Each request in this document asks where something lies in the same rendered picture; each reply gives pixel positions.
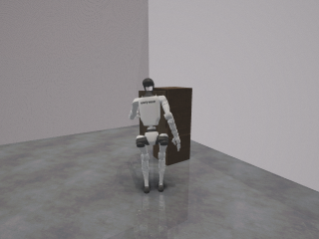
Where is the cupboard door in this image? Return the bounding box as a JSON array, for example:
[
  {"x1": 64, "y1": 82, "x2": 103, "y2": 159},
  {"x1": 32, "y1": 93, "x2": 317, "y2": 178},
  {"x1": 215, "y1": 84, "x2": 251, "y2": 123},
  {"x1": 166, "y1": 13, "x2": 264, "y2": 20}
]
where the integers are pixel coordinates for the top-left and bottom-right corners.
[{"x1": 139, "y1": 91, "x2": 166, "y2": 136}]

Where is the robot left shin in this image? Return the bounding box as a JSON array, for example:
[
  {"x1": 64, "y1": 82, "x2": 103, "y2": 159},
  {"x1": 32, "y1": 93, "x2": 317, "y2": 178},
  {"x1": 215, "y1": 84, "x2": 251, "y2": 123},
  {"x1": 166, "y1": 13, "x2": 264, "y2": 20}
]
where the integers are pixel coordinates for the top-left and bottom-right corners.
[{"x1": 141, "y1": 154, "x2": 150, "y2": 187}]

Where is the left robot forearm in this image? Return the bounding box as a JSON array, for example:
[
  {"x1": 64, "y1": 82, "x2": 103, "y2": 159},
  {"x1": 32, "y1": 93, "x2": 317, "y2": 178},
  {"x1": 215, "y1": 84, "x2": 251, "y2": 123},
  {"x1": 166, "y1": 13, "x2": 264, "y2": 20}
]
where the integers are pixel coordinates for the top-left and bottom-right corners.
[{"x1": 129, "y1": 111, "x2": 135, "y2": 120}]

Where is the robot right hand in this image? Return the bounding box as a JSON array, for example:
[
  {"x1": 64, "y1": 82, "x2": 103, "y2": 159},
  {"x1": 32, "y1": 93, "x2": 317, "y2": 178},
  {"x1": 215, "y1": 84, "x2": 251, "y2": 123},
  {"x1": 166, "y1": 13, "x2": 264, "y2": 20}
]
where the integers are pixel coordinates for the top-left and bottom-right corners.
[{"x1": 171, "y1": 135, "x2": 180, "y2": 151}]

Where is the robot head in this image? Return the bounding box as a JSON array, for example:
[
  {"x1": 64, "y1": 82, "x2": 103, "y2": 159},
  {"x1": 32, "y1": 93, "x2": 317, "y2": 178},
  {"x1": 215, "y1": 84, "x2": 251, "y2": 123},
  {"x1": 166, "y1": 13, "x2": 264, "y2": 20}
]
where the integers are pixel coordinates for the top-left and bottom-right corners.
[{"x1": 142, "y1": 78, "x2": 155, "y2": 98}]

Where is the robot left upper arm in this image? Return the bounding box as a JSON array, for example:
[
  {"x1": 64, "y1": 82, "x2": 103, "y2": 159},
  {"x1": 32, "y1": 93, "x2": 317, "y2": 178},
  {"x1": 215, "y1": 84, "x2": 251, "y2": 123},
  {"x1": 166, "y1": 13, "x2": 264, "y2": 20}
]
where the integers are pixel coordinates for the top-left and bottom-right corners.
[{"x1": 131, "y1": 98, "x2": 140, "y2": 117}]

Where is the robot right upper arm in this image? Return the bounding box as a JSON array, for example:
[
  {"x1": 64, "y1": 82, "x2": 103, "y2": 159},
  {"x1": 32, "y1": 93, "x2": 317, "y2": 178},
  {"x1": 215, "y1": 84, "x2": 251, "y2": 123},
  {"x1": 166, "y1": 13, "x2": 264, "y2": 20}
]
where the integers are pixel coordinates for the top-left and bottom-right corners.
[{"x1": 159, "y1": 96, "x2": 172, "y2": 120}]

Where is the right robot forearm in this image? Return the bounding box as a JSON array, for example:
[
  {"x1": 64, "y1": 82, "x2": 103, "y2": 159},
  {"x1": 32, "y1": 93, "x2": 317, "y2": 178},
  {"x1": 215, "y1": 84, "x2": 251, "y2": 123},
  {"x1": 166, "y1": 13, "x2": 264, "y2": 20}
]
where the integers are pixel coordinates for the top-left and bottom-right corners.
[{"x1": 167, "y1": 113, "x2": 178, "y2": 136}]

